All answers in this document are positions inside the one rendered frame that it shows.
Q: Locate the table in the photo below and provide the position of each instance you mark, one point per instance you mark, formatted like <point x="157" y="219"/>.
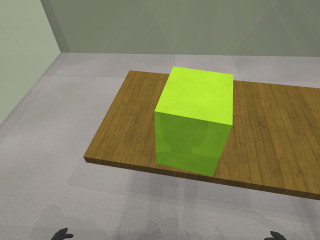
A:
<point x="273" y="145"/>

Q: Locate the carton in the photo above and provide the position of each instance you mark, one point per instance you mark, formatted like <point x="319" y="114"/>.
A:
<point x="193" y="119"/>

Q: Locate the robot left hand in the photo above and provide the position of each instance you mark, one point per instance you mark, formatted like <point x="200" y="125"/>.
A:
<point x="61" y="234"/>

